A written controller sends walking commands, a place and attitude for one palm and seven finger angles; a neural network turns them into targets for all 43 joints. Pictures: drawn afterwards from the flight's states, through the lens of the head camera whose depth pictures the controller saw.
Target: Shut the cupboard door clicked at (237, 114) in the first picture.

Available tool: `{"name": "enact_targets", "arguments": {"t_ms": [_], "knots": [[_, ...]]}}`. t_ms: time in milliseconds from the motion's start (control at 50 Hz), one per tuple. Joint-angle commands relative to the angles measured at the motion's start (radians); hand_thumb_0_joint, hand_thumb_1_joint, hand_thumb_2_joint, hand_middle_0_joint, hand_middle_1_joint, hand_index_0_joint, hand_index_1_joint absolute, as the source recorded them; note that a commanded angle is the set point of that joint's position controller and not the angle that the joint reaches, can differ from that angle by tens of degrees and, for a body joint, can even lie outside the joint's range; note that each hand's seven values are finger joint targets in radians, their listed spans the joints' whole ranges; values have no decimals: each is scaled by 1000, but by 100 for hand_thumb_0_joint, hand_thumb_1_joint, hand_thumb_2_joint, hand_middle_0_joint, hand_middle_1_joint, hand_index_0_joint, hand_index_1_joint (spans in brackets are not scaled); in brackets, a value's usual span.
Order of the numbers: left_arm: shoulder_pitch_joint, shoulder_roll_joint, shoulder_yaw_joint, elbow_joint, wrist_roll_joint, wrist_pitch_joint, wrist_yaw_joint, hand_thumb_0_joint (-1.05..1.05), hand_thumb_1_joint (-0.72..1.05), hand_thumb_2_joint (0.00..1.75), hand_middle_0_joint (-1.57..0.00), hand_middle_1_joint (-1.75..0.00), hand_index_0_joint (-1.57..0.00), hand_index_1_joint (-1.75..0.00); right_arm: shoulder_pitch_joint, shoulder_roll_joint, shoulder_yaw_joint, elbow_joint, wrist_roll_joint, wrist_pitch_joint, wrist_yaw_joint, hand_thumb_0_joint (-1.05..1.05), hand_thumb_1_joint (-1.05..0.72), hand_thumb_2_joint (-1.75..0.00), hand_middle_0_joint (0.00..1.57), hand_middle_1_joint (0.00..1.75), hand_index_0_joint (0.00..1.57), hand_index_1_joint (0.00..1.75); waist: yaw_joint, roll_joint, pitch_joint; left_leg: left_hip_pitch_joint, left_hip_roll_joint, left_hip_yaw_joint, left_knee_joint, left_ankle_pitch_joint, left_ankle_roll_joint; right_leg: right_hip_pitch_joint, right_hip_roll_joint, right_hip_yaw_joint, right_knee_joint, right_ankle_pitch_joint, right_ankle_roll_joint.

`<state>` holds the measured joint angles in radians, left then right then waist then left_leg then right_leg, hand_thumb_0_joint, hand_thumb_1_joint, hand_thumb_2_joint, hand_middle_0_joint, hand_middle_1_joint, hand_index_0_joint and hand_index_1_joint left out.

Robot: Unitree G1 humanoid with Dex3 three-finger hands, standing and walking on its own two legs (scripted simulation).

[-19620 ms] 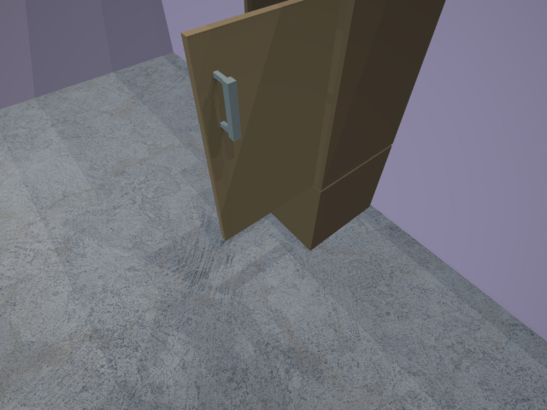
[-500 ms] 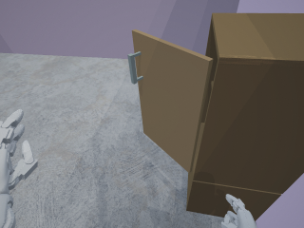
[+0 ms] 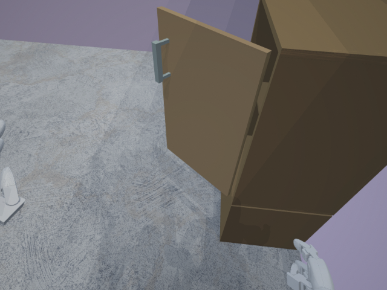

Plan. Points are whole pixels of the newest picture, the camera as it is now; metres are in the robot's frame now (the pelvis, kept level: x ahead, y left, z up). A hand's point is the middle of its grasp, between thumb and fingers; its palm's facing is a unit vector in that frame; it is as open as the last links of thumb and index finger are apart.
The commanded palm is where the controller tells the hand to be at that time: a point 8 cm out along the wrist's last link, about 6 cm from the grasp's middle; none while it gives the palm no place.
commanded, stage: step back with the hand held close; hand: left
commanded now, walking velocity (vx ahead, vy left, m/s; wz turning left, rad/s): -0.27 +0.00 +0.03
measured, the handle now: (162, 60) +0.72 +0.14 +0.12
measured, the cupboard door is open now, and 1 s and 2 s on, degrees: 51 51 51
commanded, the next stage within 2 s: stop stepping back and stand still in 0.74 s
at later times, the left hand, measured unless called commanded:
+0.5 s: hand out of the picture +0.12 +0.27 +0.18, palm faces +0.48 -0.76 -0.44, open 7.4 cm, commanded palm +0.05 +0.31 +0.18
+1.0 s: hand out of the picture +0.03 +0.29 +0.18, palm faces +0.50 -0.76 -0.41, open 7.4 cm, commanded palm -0.01 +0.31 +0.18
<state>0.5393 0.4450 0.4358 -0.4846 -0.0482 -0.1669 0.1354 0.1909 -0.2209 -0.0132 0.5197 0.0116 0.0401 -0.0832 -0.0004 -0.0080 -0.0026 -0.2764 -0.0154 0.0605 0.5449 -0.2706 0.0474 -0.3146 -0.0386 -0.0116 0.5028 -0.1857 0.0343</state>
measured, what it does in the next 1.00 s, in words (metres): walks backwards: right foot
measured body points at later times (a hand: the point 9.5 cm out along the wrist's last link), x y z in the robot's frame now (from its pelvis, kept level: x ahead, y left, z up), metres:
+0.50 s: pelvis -0.08 +0.00 -0.01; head -0.07 +0.03 +0.44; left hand +0.09 +0.31 +0.20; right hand +0.07 -0.24 -0.09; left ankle +0.01 +0.09 -0.73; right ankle +0.00 -0.14 -0.72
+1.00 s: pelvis -0.15 +0.01 +0.00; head -0.19 +0.03 +0.44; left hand -0.01 +0.32 +0.21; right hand +0.01 -0.25 -0.06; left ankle -0.17 +0.11 -0.72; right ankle -0.16 -0.14 -0.73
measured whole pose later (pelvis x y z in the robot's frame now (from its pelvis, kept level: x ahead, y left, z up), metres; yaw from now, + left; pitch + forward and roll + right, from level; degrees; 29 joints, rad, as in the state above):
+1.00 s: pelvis -0.15 +0.01 +0.00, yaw +0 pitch +2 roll -2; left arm 0.56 0.45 0.45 -0.50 -0.04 -0.24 0.16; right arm 0.26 -0.23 -0.01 0.60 0.00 -0.03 -0.09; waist 0.01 -0.02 -0.14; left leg -0.38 0.01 -0.03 0.76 -0.33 -0.01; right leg -0.29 0.01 0.03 0.53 -0.29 0.03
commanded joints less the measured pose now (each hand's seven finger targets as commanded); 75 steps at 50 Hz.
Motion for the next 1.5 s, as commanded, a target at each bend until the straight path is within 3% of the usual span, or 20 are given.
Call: {"name": "enact_targets", "arguments": {"t_ms": [0, 140, 300, 360, 420, 600, 660, 700, 780, 860, 940, 980, 1000, 1040, 1060, 1120, 1280, 1360, 1420, 1480], "knots": [[-25, 137, 119, -183, 5, -77, 22, 0, 90, 90, -20, -30, -20, -30, -80, -144, -49, -153, 2, -64, -9, 0, -90, -90, 20, 30, 20, 30, 5, 129, -93, -344, 163, -166, -228, -45, 26, 317, 9, 49, 112, 197, -22], [-127, 123, 115, -189, 33, -107, 25, 0, 90, 90, -20, -30, -20, -30, -50, -150, -50, -145, -1, -100, -7, 0, -90, -90, 20, 30, 20, 30, -2, 106, -42, -556, 162, -186, -211, -417, 62, 345, 10, 84, 161, 45, -27], [-164, 149, 100, -241, 27, -131, 55, 0, 90, 90, -20, -30, -20, -30, -36, -115, -34, -93, -17, -125, 11, 0, -90, -90, 20, 30, 20, 30, -23, -88, -54, -146, 42, -124, 124, -225, -9, -155, -178, 254, -198, -384, -124], [-108, 173, 139, -241, 20, -139, 66, 0, 90, 90, -20, -30, -20, -30, -39, -128, -39, -93, -14, -126, 6, 0, -90, -90, 20, 30, 20, 30, -24, 25, -83, -173, 79, -181, -30, -248, 7, -103, -101, 146, -102, -315, -83], [-76, 157, 174, -252, 30, -157, 62, 0, 90, 90, -20, -30, -20, -30, -66, -144, -44, -110, -12, -145, -6, 0, -90, -90, 20, 30, 20, 30, -1, 295, -97, -543, 288, -396, -365, -483, 90, 256, 86, 11, 355, -103, -14], [-70, 123, 113, -187, 10, -193, 11, 0, 90, 90, -20, -30, -20, -30, -51, -128, -41, -23, -25, -205, 12, 0, -90, -90, 20, 30, 20, 30, -12, 135, -40, -200, 189, -253, -181, -25, 27, 102, 70, 54, -49, 62, -31], [-143, 156, 98, -250, 3, -202, 16, 0, 90, 90, -20, -30, -20, -30, -57, -102, -43, 6, -26, -205, 4, 0, -90, -90, 20, 30, 20, 30, -6, 129, -284, 173, 166, -146, -70, 535, -8, 42, 16, 84, -32, 345, -12], [-100, 166, 100, -313, -14, -188, 13, 0, 90, 90, -20, -30, -20, -30, -73, -105, -56, -31, -7, -196, 5, 0, -90, -90, 20, 30, 20, 30, -1, 74, -401, 260, 168, -120, -44, 558, -5, 50, 46, 61, 7, 296, 35], [37, 215, 184, -315, -35, -174, 9, 0, 90, 90, -20, -30, -20, -30, -127, -80, -43, -80, -11, -165, 7, 0, -90, -90, 20, 30, 20, 30, 1, 84, -245, -7, 124, -121, -110, -48, -29, 35, 0, 122, -87, -73, -40], [35, 233, 203, -212, -19, -134, 40, 0, 90, 90, -20, -30, -20, -30, -107, -96, -58, -41, -24, -120, 2, 0, -90, -90, 20, 30, 20, 30, 3, -82, -45, 16, 8, -131, 577, -153, -96, -433, -321, 407, -368, -468, -253], [-136, 128, 86, -43, 1, -80, 55, 0, 90, 90, -20, -30, -20, -30, -80, -96, -14, -47, -11, -116, -19, 0, -90, -90, 20, 30, 20, 30, -33, -58, 72, -44, 71, -133, 105, -59, -46, -242, -135, 147, -183, -240, -112], [-205, 119, 54, -36, 9, -92, 59, 0, 90, 90, -20, -30, -20, -30, -63, -131, -28, -35, 0, -150, -34, 0, -90, -90, 20, 30, 20, 30, -23, 94, 84, -58, 93, -168, -201, -15, -34, -94, -31, 100, -48, -150, -70], [-198, 102, 36, -59, 12, -102, 60, 0, 90, 90, -20, -30, -20, -30, -54, -137, -29, -50, 7, -164, -35, 0, -90, -90, 20, 30, 20, 30, -4, 179, 26, -55, 159, -252, -242, 53, -6, -22, 26, 70, 13, -92, -46], [-141, 134, 62, -129, 12, -91, 58, 0, 90, 90, -20, -30, -20, -30, -29, -132, -37, -75, 11, -173, -30, 0, -90, -90, 20, 30, 20, 30, -8, 44, -139, 80, 159, -201, -139, 442, 0, 88, 49, 6, 80, 189, -39], [-164, 161, 70, -223, -9, -88, 43, 0, 90, 90, -20, -30, -20, -30, -31, -111, -27, -60, -1, -180, -22, 0, -90, -90, 20, 30, 20, 30, -22, 203, -179, 125, 168, -259, -204, 516, -60, 24, 58, -10, 153, 91, -16], [-227, 116, 26, -345, 5, -94, 39, 0, 90, 90, -20, -30, -20, -30, -50, -101, -36, -40, -20, -213, 3, 0, -90, -90, 20, 30, 20, 30, -20, 241, -118, 124, 272, -411, -373, 158, -78, -76, 64, 48, 316, -241, -12], [59, 143, 109, -214, 1, -48, 51, 0, 90, 90, -20, -30, -20, -30, -66, -80, -2, -36, -28, -168, 14, 0, -90, -90, 20, 30, 20, 30, -23, 295, -79, -10, 196, -239, -379, -253, -35, 152, 118, -88, -70, -161, -40], [-6, 154, 115, -91, 2, -32, 45, 0, 90, 90, -20, -30, -20, -30, -51, -90, -8, -28, -31, -136, 6, 0, -90, -90, 20, 30, 20, 30, -29, 115, -58, -183, 135, -169, -231, -227, -23, 306, 16, 23, -176, -136, -94], [-81, 149, 83, -79, -7, -37, 41, 0, 90, 90, -20, -30, -20, -30, -41, -94, -18, -24, -16, -131, 15, 0, -90, -90, 20, 30, 20, 30, -26, -135, -81, -192, 55, -86, 91, -45, -37, 228, -209, 299, -266, -79, -183], [-78, 125, 58, -74, -1, -50, 44, 0, 90, 90, -20, -30, -20, -30, -77, -99, -25, -32, 7, -134, 18, 0, -90, -90, 20, 30, 20, 30, -3, -167, -49, -257, 46, -98, 255, -115, -39, 245, -250, 280, -219, 219, -194]]}}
